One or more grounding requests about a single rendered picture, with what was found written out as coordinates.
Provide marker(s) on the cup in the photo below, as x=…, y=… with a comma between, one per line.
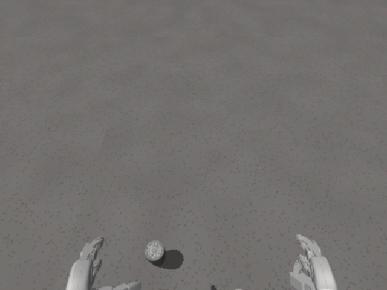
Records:
x=154, y=252

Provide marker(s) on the right robot hand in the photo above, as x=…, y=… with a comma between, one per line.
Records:
x=320, y=273

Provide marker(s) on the left robot hand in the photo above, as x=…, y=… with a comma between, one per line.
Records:
x=84, y=270

